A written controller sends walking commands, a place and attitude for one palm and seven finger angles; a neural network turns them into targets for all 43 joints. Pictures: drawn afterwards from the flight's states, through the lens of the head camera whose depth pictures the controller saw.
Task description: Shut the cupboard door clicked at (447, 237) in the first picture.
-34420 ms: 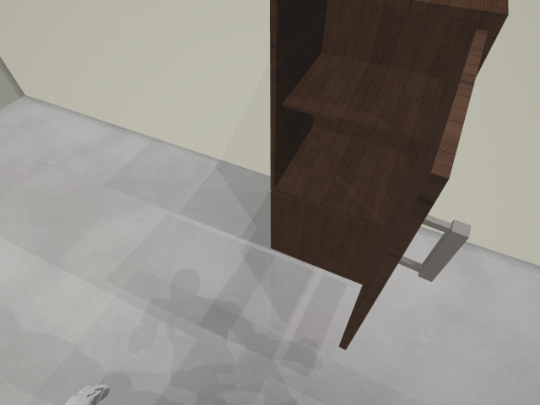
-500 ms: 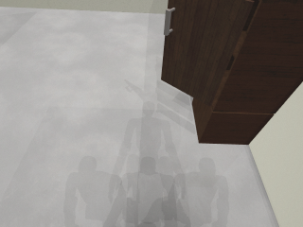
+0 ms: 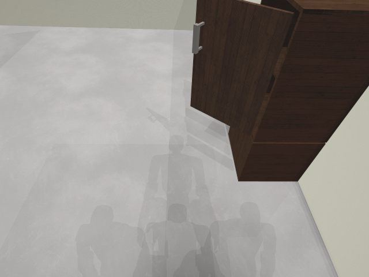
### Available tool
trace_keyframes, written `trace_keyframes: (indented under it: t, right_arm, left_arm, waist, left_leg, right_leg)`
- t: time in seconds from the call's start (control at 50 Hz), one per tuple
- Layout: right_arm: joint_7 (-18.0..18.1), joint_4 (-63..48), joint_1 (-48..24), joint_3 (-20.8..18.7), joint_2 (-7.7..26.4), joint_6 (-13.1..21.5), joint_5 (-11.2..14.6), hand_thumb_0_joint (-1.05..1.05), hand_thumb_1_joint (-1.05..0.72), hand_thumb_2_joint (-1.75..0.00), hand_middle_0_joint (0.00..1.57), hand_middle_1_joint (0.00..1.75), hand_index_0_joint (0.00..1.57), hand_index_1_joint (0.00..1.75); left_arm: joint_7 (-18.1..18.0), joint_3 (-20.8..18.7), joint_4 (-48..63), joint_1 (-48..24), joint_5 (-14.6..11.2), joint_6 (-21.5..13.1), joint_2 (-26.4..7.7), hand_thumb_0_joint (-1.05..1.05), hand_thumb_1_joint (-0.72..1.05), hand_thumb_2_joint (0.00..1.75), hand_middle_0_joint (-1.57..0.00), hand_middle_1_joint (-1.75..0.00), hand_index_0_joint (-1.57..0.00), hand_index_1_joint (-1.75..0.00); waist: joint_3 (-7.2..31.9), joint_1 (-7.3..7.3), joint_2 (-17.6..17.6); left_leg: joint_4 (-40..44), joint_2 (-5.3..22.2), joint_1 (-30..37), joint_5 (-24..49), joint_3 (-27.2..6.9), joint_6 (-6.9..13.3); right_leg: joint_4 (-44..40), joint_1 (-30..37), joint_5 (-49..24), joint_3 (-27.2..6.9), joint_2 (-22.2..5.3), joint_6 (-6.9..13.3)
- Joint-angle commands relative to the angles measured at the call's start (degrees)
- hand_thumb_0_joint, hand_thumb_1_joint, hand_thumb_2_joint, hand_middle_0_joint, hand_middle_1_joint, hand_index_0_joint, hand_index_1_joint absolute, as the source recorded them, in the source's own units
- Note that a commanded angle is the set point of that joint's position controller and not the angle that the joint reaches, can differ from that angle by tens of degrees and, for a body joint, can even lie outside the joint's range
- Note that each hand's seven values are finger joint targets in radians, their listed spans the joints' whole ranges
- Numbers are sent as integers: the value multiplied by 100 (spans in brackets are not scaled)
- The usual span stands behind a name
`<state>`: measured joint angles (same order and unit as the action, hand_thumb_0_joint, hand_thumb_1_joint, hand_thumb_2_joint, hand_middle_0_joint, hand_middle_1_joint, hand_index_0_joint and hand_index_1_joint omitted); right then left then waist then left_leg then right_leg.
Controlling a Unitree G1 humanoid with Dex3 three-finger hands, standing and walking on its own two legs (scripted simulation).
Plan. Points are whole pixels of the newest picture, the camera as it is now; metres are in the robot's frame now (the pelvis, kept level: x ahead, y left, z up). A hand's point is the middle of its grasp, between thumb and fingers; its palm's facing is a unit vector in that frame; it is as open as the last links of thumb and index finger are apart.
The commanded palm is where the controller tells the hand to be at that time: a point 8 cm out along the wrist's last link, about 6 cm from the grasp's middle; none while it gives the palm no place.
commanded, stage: let the arm hang, fingers relaxed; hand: left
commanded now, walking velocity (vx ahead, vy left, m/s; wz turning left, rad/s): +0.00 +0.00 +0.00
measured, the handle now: (198, 37) +1.05 -0.02 +0.06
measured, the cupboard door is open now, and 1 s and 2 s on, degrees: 51 51 51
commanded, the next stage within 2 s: look to check the result in 0.04 s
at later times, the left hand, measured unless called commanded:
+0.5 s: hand out of the picture -0.01 +0.17 -0.17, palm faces +0.01 -0.98 -0.20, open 7.4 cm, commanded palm none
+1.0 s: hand out of the picture +0.03 +0.18 -0.19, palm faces +0.14 -0.97 -0.20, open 7.4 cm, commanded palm none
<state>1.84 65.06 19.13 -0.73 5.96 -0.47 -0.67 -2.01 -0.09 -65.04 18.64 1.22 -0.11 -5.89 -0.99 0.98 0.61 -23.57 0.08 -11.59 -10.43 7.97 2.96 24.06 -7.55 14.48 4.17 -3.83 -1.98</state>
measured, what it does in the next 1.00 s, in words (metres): stands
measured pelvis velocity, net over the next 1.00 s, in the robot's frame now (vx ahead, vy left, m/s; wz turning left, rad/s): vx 0.01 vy -0.01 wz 0.14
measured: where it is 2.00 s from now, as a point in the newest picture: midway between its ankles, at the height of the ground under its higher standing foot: outside the picture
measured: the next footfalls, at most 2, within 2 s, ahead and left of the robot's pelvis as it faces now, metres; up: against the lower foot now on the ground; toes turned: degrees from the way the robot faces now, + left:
right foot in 1.54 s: +0.15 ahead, -0.11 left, +0.00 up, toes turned +29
left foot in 2.00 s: +0.20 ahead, +0.20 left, +0.00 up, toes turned +56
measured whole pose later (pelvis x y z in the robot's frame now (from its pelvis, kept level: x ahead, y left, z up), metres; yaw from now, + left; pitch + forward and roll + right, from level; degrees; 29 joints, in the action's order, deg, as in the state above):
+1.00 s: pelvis +0.01 -0.01 -0.02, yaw +8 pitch -1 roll -2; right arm 0.2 60.6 14.7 -2.7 10.0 -3.7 -0.9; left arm -1.7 -2.7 -59.0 12.5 1.9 1.2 -10.5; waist -4.9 1.6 0.2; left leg -42.4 1.4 -20.5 -22.2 4.4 -0.5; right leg 32.0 -8.9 21.2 12.0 -4.9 -1.4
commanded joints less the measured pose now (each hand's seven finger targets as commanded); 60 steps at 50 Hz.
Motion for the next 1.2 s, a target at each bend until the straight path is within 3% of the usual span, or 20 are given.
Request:
trace_keyframes:
  t: [0.0, 0.22, 0.6, 0.66, 0.7, 0.76, 0.8, 0.86, 0.88, 0.9, 0.94, 0.96, 0.98, 1.0, 1.02, 1.04, 1.06, 1.1, 1.14, 1.18]
  right_arm:
    - [22, -127, 454, -80, 552, 69, -16, 0, -90, -90, 20, 30, 20, 30]
    - [21, -161, 318, -105, 779, 74, -5, 0, -90, -90, 20, 30, 20, 30]
    - [-1, -188, -175, -108, 1094, 109, -2, 0, -90, -90, 20, 30, 20, 30]
    - [-7, -209, -234, -123, 1202, 119, 3, 0, -90, -90, 20, 30, 20, 30]
    - [-9, -179, -284, -106, 1196, 123, -2, 0, -90, -90, 20, 30, 20, 30]
    - [-41, -235, -164, -66, 909, 35, -7, 0, -90, -90, 20, 30, 20, 30]
    - [-58, -341, -246, -118, 955, -31, -19, 0, -90, -90, 20, 30, 20, 30]
    - [-104, -589, -325, -197, 958, -123, -31, 0, -90, -90, 20, 30, 20, 30]
    - [-112, -677, -377, -233, 902, -155, -44, 0, -90, -90, 20, 30, 20, 30]
    - [-123, -787, -481, -262, 897, -191, -61, 0, -90, -90, 20, 30, 20, 30]
    - [-162, -1002, -585, -332, 874, -199, -41, 0, -90, -90, 20, 30, 20, 30]
    - [-192, -1072, -557, -334, 880, -178, -17, 0, -90, -90, 20, 30, 20, 30]
    - [-211, -1072, -405, -326, 867, -155, -14, 0, -90, -90, 20, 30, 20, 30]
    - [-218, -1044, -85, -338, 1013, -114, -40, 0, -90, -90, 20, 30, 20, 30]
    - [-184, -1051, 174, -429, 1504, -71, -101, 0, -90, -90, 20, 30, 20, 30]
    - [-112, -987, 509, -510, 1826, -85, -113, 0, -90, -90, 20, 30, 20, 30]
    - [-55, -923, 624, -524, 1890, -86, -121, 0, -90, -90, 20, 30, 20, 30]
    - [-13, -1132, 131, -495, 1763, -52, -131, 0, -90, -90, 20, 30, 20, 30]
    - [9, -1222, -98, -421, 1605, 10, -115, 0, -90, -90, 20, 30, 20, 30]
    - [-1, -1285, -170, -415, 1585, 28, -106, 0, -90, -90, 20, 30, 20, 30]
  left_arm:
    - [-50, -128, 19, 589, -20, -35, -552, 0, 90, 90, -20, -30, -20, -30]
    - [-28, -141, 6, 473, -19, -44, -729, 0, 90, 90, -20, -30, -20, -30]
    - [7, -163, 56, 44, -18, -84, -1074, 0, 90, 90, -20, -30, -20, -30]
    - [11, -177, 103, -23, -15, -111, -1173, 0, 90, 90, -20, -30, -20, -30]
    - [15, -174, 103, -101, -25, -112, -1194, 0, 90, 90, -20, -30, -20, -30]
    - [-30, -190, 149, 50, -31, -24, -1011, 0, 90, 90, -20, -30, -20, -30]
    - [-39, -277, 271, -8, -29, 35, -1146, 0, 90, 90, -20, -30, -20, -30]
    - [-45, -417, 522, -76, 0, 90, -1381, 0, 90, 90, -20, -30, -20, -30]
    - [-51, -463, 632, -137, 8, 97, -1431, 0, 90, 90, -20, -30, -20, -30]
    - [-52, -485, 743, -214, 25, 95, -1457, 0, 90, 90, -20, -30, -20, -30]
    - [-64, -550, 920, -440, 98, 72, -1519, 0, 90, 90, -20, -30, -20, -30]
    - [-65, -573, 1003, -527, 105, 68, -1545, 0, 90, 90, -20, -30, -20, -30]
    - [-49, -592, 1054, -591, 83, 67, -1603, 0, 90, 90, -20, -30, -20, -30]
    - [-25, -594, 1118, -537, 30, 92, -1563, 0, 90, 90, -20, -30, -20, -30]
    - [3, -561, 1245, -279, -40, 135, -1270, 0, 90, 90, -20, -30, -20, -30]
    - [-37, -479, 1463, -573, -17, 170, -1125, 0, 90, 90, -20, -30, -20, -30]
    - [-69, -482, 1563, -990, 19, 253, -1206, 0, 90, 90, -20, -30, -20, -30]
    - [3, -513, 1571, -1103, 28, 198, -1144, 0, 90, 90, -20, -30, -20, -30]
    - [68, -527, 1526, -969, 28, 151, -1108, 0, 90, 90, -20, -30, -20, -30]
    - [118, -527, 1525, -895, 27, 145, -1107, 0, 90, 90, -20, -30, -20, -30]
  waist:
    - [-566, -19, -135]
    - [-513, -4, -90]
    - [-394, -32, -59]
    - [-225, -37, -6]
    - [-263, -34, -56]
    - [-286, -52, -42]
    - [-338, -76, -4]
    - [-274, -104, 467]
    - [-320, -116, 742]
    - [-385, -133, 923]
    - [-412, -84, 925]
    - [-357, -32, 770]
    - [-244, 60, 572]
    - [31, 167, 3]
    - [260, 197, -1513]
    - [411, 408, -2056]
    - [377, 466, -1502]
    - [196, 252, -718]
    - [258, 113, -586]
    - [417, 87, -701]
  left_leg:
    - [676, 589, -72, -256, -818, -94]
    - [698, 636, 69, -250, -846, -82]
    - [662, 686, 295, 397, -816, -105]
    - [588, 693, 386, 677, -830, -101]
    - [612, 697, 359, 688, -834, -117]
    - [287, 616, 50, 989, -830, -172]
    - [-6, 555, -292, 856, -828, -184]
    - [-914, 289, -803, 516, -625, -266]
    - [-1436, 243, -950, 92, -484, -311]
    - [-2054, 214, -1126, -832, -426, -364]
    - [-2586, 363, -1357, -1709, -467, -405]
    - [-2200, 431, -1279, -1618, -488, -406]
    - [-1459, 428, -974, -1048, -427, -398]
    - [-711, 453, -229, 678, -587, -274]
    - [-166, 1407, 427, 2815, -2238, 275]
    - [417, 2115, 525, 3128, -3428, 848]
    - [554, 2137, 366, 2007, -3681, 847]
    - [637, 1780, 120, 750, -3259, 644]
    - [646, 1408, 173, 780, -2828, 506]
    - [773, 1202, 192, 117, -2732, 500]
  right_leg:
    - [-497, -538, -154, -342, -225, 327]
    - [-555, -532, -122, -368, -231, 333]
    - [-710, -307, -457, -400, -312, 333]
    - [-726, -186, -659, -397, -323, 347]
    - [-751, -152, -659, -401, -344, 342]
    - [-421, -72, -786, -180, -440, 286]
    - [-256, -90, -655, -116, -586, 342]
    - [-310, -115, -485, -275, -1088, 675]
    - [-425, -206, -555, -384, -1397, 867]
    - [-501, -311, -855, -444, -1667, 1071]
    - [-282, -337, -1677, -270, -2001, 1240]
    - [65, -260, -2127, -55, -1972, 1120]
    - [556, -198, -2330, 261, -1799, 886]
    - [1300, -553, -1953, 589, -1412, 462]
    - [2461, -1443, -163, 889, -596, -78]
    - [3542, -1921, 2556, 349, -31, -120]
    - [4162, -2211, 2346, -296, -61, -2]
    - [4380, -2548, 1302, -577, -150, -53]
    - [4194, -2491, 741, -579, -130, -146]
    - [3783, -2324, 612, -550, -62, -184]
